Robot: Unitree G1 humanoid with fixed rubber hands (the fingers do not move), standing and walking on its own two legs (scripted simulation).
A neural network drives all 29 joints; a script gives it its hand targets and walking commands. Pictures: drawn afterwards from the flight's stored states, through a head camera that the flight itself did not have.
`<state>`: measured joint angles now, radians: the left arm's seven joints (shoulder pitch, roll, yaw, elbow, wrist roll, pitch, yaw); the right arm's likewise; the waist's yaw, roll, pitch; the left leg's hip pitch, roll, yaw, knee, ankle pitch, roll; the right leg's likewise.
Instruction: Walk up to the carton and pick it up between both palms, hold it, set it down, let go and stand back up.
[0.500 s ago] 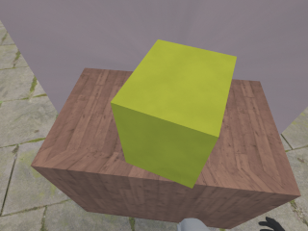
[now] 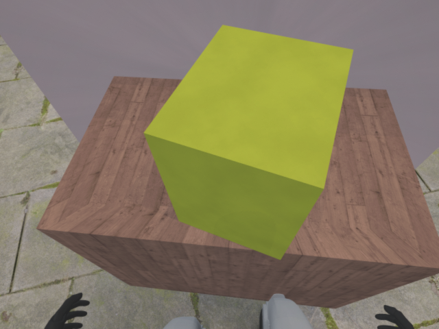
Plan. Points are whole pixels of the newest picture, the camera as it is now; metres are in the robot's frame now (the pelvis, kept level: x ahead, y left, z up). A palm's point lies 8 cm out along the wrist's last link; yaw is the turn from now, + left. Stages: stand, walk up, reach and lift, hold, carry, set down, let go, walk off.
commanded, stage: walk up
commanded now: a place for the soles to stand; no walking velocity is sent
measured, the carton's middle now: (253, 148) +0.42 -0.03 +0.06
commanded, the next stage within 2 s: none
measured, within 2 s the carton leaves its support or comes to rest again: neither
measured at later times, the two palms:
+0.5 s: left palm out of the picture +0.05 +0.31 -0.08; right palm out of the picture +0.04 -0.29 -0.08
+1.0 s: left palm out of the picture +0.08 +0.31 -0.08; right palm out of the picture +0.05 -0.29 -0.07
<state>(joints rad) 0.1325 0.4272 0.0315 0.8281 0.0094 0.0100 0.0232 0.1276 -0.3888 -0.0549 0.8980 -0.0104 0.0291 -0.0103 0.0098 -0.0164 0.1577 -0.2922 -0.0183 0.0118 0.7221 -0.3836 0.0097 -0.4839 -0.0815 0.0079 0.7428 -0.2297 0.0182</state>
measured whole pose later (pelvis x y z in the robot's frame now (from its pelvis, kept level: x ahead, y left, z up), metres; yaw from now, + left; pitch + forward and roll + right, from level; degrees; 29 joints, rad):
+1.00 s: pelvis -0.02 +0.02 +0.04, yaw -3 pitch -2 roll +0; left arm 0.10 0.36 0.00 1.14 0.00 -0.01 -0.01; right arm 0.09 -0.36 0.01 1.12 -0.01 -0.04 0.00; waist 0.00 -0.01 0.02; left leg -0.12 0.00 0.03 0.33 -0.17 0.01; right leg -0.13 -0.01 0.04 0.34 -0.18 0.02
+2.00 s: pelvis -0.01 +0.00 +0.04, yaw -2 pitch -2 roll +0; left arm 0.13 0.36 0.02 1.09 0.01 0.01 -0.02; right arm 0.13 -0.37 0.00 1.10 -0.01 -0.03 -0.01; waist -0.01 0.01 0.03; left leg -0.13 0.02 0.01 0.35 -0.19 -0.02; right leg -0.14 0.02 0.02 0.37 -0.20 -0.01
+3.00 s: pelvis -0.03 +0.03 +0.03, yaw -5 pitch -6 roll +0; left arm 0.20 0.27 0.01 0.33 -0.05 0.38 0.00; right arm 0.28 -0.19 -0.12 0.46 -0.03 0.01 0.03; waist -0.02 0.01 0.12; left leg -0.10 0.02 0.11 0.40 -0.20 0.01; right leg -0.13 -0.02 0.04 0.41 -0.19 0.03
